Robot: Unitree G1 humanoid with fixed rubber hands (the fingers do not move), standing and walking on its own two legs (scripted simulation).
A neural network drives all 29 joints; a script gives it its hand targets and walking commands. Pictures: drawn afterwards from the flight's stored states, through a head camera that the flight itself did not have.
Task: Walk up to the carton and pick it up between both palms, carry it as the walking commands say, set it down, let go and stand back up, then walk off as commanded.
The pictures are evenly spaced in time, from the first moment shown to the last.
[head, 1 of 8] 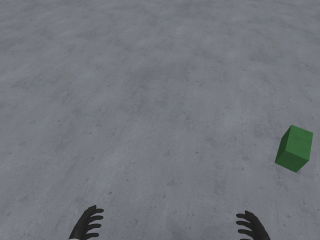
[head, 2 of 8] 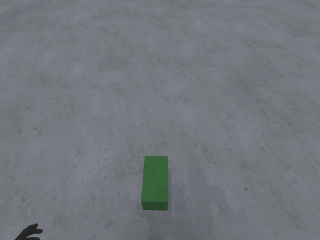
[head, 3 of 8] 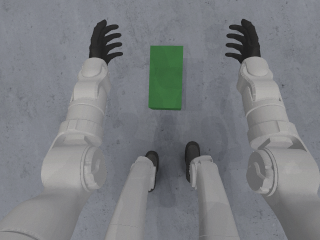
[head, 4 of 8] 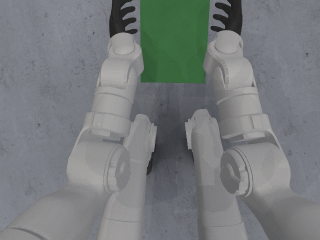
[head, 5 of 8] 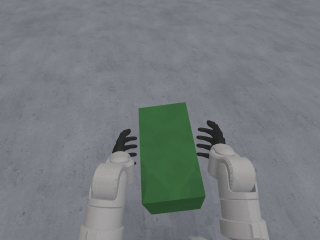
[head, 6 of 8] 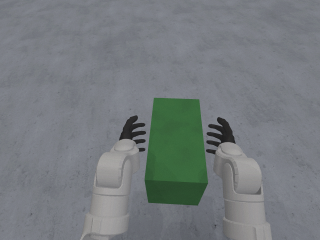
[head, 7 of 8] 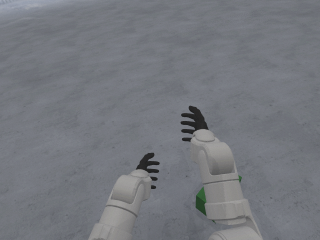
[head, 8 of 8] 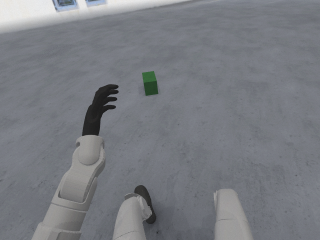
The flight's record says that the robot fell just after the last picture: yes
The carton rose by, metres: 0.70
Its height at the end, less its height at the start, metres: +0.00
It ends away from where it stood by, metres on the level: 3.80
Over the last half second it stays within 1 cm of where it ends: yes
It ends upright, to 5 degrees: yes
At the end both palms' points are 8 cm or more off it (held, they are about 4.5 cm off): yes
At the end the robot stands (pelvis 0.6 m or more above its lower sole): no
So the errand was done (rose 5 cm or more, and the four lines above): no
